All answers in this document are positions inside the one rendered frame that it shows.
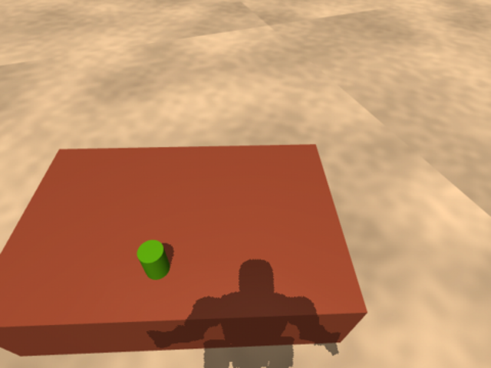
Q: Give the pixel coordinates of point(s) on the can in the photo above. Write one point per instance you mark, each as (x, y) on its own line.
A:
(152, 257)

